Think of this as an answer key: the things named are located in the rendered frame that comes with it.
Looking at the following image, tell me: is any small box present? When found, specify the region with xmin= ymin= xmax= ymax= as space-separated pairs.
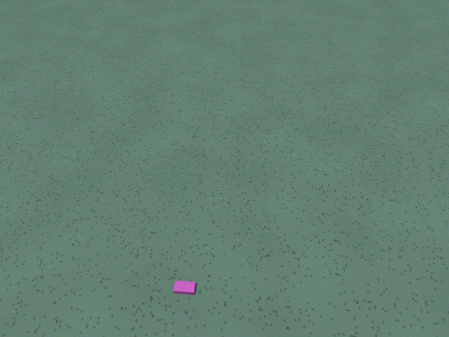
xmin=173 ymin=280 xmax=196 ymax=295

